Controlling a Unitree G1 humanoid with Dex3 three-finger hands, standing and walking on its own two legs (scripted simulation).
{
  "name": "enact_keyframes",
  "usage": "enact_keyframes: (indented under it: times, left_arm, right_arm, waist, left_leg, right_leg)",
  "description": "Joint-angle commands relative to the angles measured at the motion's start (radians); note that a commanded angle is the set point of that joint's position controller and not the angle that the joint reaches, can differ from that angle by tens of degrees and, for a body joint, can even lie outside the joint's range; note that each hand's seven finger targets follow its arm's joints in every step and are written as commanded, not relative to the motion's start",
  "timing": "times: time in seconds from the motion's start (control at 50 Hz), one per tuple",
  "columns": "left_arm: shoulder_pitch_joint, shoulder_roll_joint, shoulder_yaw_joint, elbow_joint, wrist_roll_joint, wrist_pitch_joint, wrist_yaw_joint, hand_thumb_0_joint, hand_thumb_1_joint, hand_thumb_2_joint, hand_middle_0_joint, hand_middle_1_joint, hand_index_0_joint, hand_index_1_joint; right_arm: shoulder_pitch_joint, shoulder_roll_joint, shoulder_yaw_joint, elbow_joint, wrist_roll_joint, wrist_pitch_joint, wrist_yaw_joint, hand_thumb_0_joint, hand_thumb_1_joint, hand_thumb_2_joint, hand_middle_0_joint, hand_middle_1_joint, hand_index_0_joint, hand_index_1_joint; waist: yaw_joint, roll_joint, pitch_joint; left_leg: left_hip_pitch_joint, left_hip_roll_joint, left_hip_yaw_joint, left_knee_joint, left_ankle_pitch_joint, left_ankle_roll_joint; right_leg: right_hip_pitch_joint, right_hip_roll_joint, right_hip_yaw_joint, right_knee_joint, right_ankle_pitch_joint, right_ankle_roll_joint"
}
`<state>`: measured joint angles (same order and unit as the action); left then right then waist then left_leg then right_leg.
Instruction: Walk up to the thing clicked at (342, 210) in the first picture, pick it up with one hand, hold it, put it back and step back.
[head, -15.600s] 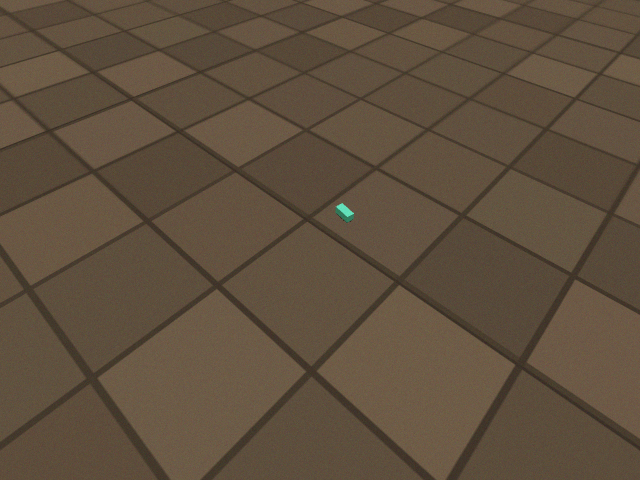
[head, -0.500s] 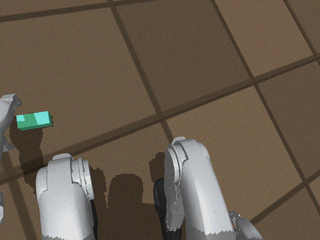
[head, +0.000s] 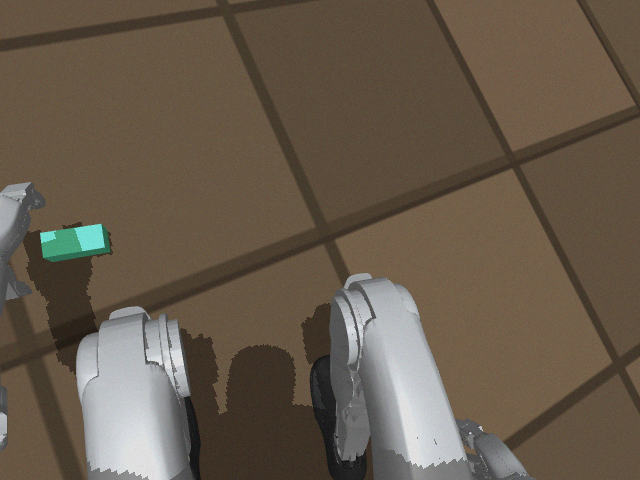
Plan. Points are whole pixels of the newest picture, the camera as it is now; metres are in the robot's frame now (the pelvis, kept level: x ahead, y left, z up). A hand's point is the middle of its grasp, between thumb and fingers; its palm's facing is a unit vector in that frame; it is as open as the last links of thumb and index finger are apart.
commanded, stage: rise first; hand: left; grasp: from above
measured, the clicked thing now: (76, 242) +0.45 +0.29 -0.30
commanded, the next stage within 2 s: approach in 0.56 s
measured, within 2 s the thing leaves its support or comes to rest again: neither
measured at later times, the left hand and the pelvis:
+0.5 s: hand (6, 256) +0.40 +0.32 -0.18, palm faces -0.46 -0.09 -0.89, open 12.0 cm; pelvis +0.00 +0.00 +0.00, yaw +0 degrees
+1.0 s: hand (65, 231) +0.43 +0.26 -0.19, palm faces -0.42 -0.08 -0.90, open 12.2 cm; pelvis +0.00 +0.00 +0.00, yaw +0 degrees
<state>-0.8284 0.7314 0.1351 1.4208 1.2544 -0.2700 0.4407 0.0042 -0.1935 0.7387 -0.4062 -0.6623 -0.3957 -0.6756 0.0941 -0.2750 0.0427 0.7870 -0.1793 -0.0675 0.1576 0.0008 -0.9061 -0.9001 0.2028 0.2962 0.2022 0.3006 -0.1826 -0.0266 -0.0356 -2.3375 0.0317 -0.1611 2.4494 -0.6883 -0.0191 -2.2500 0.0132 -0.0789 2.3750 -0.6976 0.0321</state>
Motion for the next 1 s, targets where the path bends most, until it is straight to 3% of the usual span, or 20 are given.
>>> enact_keyframes:
  times: [0.0,0.04,0.08,0.16,0.2,0.28,0.36,0.58,0.6,0.62,0.64,0.66,0.68,0.76,0.78,0.82,0.86,0.88,0.92,0.98]
  left_arm:
    - [-0.233,0.277,0.048,-0.135,-0.004,-0.016,0.042,0.000,-0.198,0.734,-0.407,-0.667,-0.394,-0.682]
    - [-0.266,0.264,0.036,-0.125,0.007,-0.020,0.047,0.000,-0.200,0.736,-0.404,-0.671,-0.390,-0.685]
    - [-0.271,0.285,0.051,-0.164,0.011,-0.019,0.056,0.000,-0.214,0.746,-0.401,-0.660,-0.384,-0.679]
    - [-0.294,0.253,0.019,-0.123,0.027,-0.009,0.064,0.000,-0.219,0.751,-0.394,-0.665,-0.376,-0.684]
    - [-0.326,0.270,0.031,-0.141,0.023,-0.003,0.066,0.000,-0.218,0.749,-0.392,-0.673,-0.376,-0.689]
    - [-0.289,0.220,-0.014,-0.050,0.015,0.012,0.055,0.000,-0.198,0.731,-0.395,-0.680,-0.385,-0.691]
    - [-0.279,0.252,0.011,-0.094,0.006,0.011,0.042,0.000,-0.183,0.721,-0.413,-0.663,-0.402,-0.676]
    - [-0.293,0.282,0.044,-0.142,0.011,-0.004,0.062,0.000,-0.188,0.723,-0.412,-0.652,-0.398,-0.667]
    - [-0.287,0.275,0.030,-0.124,0.017,-0.005,0.061,0.000,-0.189,0.719,-0.417,-0.657,-0.403,-0.672]
    - [-0.285,0.254,0.016,-0.093,0.017,-0.003,0.058,0.000,-0.183,0.717,-0.417,-0.659,-0.404,-0.673]
    - [-0.291,0.262,0.028,-0.107,0.015,-0.004,0.060,0.000,-0.263,0.797,-0.417,-0.617,-0.372,-0.666]
    - [-0.289,0.257,0.020,-0.090,0.009,-0.002,0.058,0.000,-0.224,0.741,-0.368,-0.697,-0.362,-0.724]
    - [-0.273,0.222,-0.001,-0.052,0.009,0.003,0.052,0.000,-0.219,0.735,-0.366,-0.727,-0.364,-0.730]
    - [-0.347,0.157,-0.063,-0.075,-0.002,-0.006,0.041,0.000,-0.239,0.751,-0.355,-0.751,-0.352,-0.754]
    - [-0.392,0.154,-0.068,-0.121,-0.008,-0.012,0.044,0.000,-0.234,0.752,-0.355,-0.750,-0.353,-0.752]
    - [-0.418,0.110,-0.102,-0.079,-0.001,-0.007,0.055,0.000,-0.217,0.740,-0.366,-0.747,-0.367,-0.747]
    - [-0.451,0.104,-0.114,-0.051,0.013,-0.006,0.079,0.000,-0.231,0.755,-0.350,-0.765,-0.352,-0.764]
    - [-0.464,0.106,-0.111,-0.045,0.020,0.000,0.092,0.000,-0.234,0.757,-0.347,-0.765,-0.349,-0.763]
    - [-0.456,0.179,-0.056,-0.060,0.037,0.017,0.130,0.000,-0.241,0.761,-0.343,-0.762,-0.344,-0.761]
    - [-0.441,0.210,-0.010,0.008,0.067,0.061,0.180,0.000,-0.256,0.779,-0.335,-0.751,-0.330,-0.755]
  right_arm:
    - [0.186,-0.241,-0.072,-0.016,0.002,-0.007,-0.010,0.000,-0.902,-0.902,0.200,0.300,0.200,0.300]
    - [0.185,-0.241,-0.073,-0.015,0.002,-0.008,-0.011,0.000,-0.901,-0.901,0.200,0.300,0.200,0.300]
    - [0.177,-0.243,-0.077,-0.014,0.007,-0.004,-0.015,0.000,-0.902,-0.902,0.200,0.300,0.200,0.300]
    - [0.178,-0.239,-0.073,-0.009,0.002,-0.004,-0.016,0.000,-0.900,-0.901,0.200,0.300,0.200,0.300]
    - [0.179,-0.245,-0.073,-0.012,0.002,-0.004,-0.021,0.000,-0.900,-0.900,0.200,0.300,0.200,0.300]
    - [0.177,-0.241,-0.068,-0.007,0.002,-0.012,-0.020,0.000,-0.900,-0.900,0.200,0.300,0.200,0.300]
    - [0.174,-0.248,-0.068,-0.016,0.002,-0.014,-0.023,0.000,-0.899,-0.900,0.200,0.300,0.200,0.300]
    - [0.180,-0.241,-0.066,-0.019,0.005,-0.016,-0.015,0.000,-0.898,-0.899,0.200,0.300,0.200,0.300]
    - [0.176,-0.237,-0.065,-0.015,0.006,-0.016,-0.014,0.000,-0.901,-0.900,0.200,0.300,0.200,0.300]
    - [0.184,-0.236,-0.065,-0.015,0.002,-0.017,-0.013,0.000,-0.900,-0.900,0.200,0.300,0.200,0.300]
    - [0.189,-0.239,-0.065,-0.012,0.000,-0.018,-0.015,0.000,-0.901,-0.900,0.200,0.300,0.200,0.300]
    - [0.186,-0.238,-0.067,-0.013,0.003,-0.019,-0.015,0.000,-0.897,-0.895,0.200,0.300,0.200,0.300]
    - [0.194,-0.235,-0.063,-0.007,-0.003,-0.023,-0.012,0.000,-0.898,-0.895,0.200,0.300,0.200,0.300]
    - [0.210,-0.238,-0.062,0.002,-0.003,-0.033,-0.011,0.000,-0.901,-0.896,0.200,0.300,0.200,0.300]
    - [0.209,-0.243,-0.063,0.002,-0.004,-0.033,-0.013,0.000,-0.898,-0.895,0.200,0.300,0.200,0.300]
    - [0.216,-0.243,-0.056,0.007,-0.007,-0.038,-0.011,0.000,-0.899,-0.895,0.200,0.300,0.200,0.300]
    - [0.208,-0.249,-0.056,0.009,-0.009,-0.045,-0.010,0.000,-0.899,-0.895,0.200,0.300,0.200,0.300]
    - [0.216,-0.251,-0.049,0.008,-0.011,-0.047,-0.010,0.000,-0.897,-0.894,0.200,0.300,0.200,0.300]
    - [0.213,-0.255,-0.045,0.004,-0.010,-0.046,-0.011,0.000,-0.897,-0.894,0.200,0.300,0.200,0.300]
    - [0.211,-0.257,-0.026,-0.005,-0.024,-0.045,0.001,0.000,-0.896,-0.894,0.200,0.300,0.200,0.300]
  waist:
    - [0.022,0.243,-0.661]
    - [-0.009,0.255,-0.637]
    - [0.020,0.297,-0.686]
    - [-0.009,0.293,-0.656]
    - [-0.009,0.301,-0.668]
    - [-0.021,0.254,-0.598]
    - [0.005,0.283,-0.657]
    - [0.000,0.283,-0.660]
    - [0.003,0.292,-0.656]
    - [-0.018,0.252,-0.639]
    - [-0.016,0.243,-0.648]
    - [-0.011,0.242,-0.648]
    - [-0.027,0.228,-0.618]
    - [-0.060,0.248,-0.619]
    - [-0.061,0.271,-0.659]
    - [-0.085,0.284,-0.646]
    - [-0.095,0.303,-0.628]
    - [-0.103,0.306,-0.625]
    - [-0.060,0.344,-0.668]
    - [-0.071,0.362,-0.658]
  left_leg:
    - [0.484,-0.025,0.120,-0.234,0.171,0.046]
    - [0.486,-0.025,0.116,-0.233,0.151,0.044]
    - [0.531,-0.025,0.114,-0.248,0.164,0.037]
    - [0.513,-0.027,0.115,-0.249,0.149,0.038]
    - [0.523,-0.027,0.113,-0.253,0.150,0.038]
    - [0.472,-0.029,0.114,-0.255,0.117,0.043]
    - [0.521,-0.031,0.114,-0.264,0.141,0.039]
    - [0.503,-0.031,0.122,-0.252,0.156,0.041]
    - [0.498,-0.029,0.123,-0.250,0.156,0.041]
    - [0.482,-0.027,0.119,-0.237,0.153,0.045]
    - [0.472,-0.030,0.122,-0.238,0.149,0.047]
    - [0.465,-0.030,0.121,-0.237,0.141,0.047]
    - [0.459,-0.031,0.122,-0.235,0.141,0.047]
    - [0.486,-0.028,0.107,-0.237,0.131,0.041]
    - [0.510,-0.027,0.102,-0.240,0.140,0.038]
    - [0.530,-0.024,0.097,-0.237,0.146,0.032]
    - [0.535,-0.021,0.093,-0.240,0.133,0.027]
    - [0.535,-0.022,0.096,-0.236,0.145,0.027]
    - [0.546,-0.023,0.106,-0.241,0.173,0.025]
    - [0.528,-0.024,0.120,-0.237,0.194,0.029]
  right_leg:
    - [0.332,0.039,-0.073,-0.249,0.218,-0.059]
    - [0.306,0.039,-0.080,-0.245,0.200,-0.062]
    - [0.297,0.038,-0.082,-0.237,0.203,-0.068]
    - [0.271,0.039,-0.084,-0.238,0.194,-0.068]
    - [0.269,0.035,-0.086,-0.242,0.192,-0.067]
    - [0.251,0.037,-0.087,-0.252,0.164,-0.066]
    - [0.276,0.033,-0.088,-0.239,0.182,-0.065]
    - [0.288,0.031,-0.078,-0.241,0.201,-0.064]
    - [0.284,0.034,-0.074,-0.241,0.202,-0.067]
    - [0.286,0.036,-0.074,-0.249,0.204,-0.062]
    - [0.303,0.034,-0.073,-0.258,0.201,-0.059]
    - [0.297,0.033,-0.070,-0.260,0.189,-0.060]
    - [0.297,0.034,-0.072,-0.259,0.192,-0.059]
    - [0.273,0.035,-0.087,-0.255,0.183,-0.062]
    - [0.271,0.037,-0.092,-0.253,0.189,-0.062]
    - [0.251,0.037,-0.103,-0.236,0.201,-0.064]
    - [0.224,0.039,-0.110,-0.232,0.192,-0.066]
    - [0.234,0.040,-0.110,-0.234,0.206,-0.063]
    - [0.255,0.041,-0.102,-0.229,0.228,-0.067]
    - [0.270,0.041,-0.099,-0.218,0.259,-0.065]
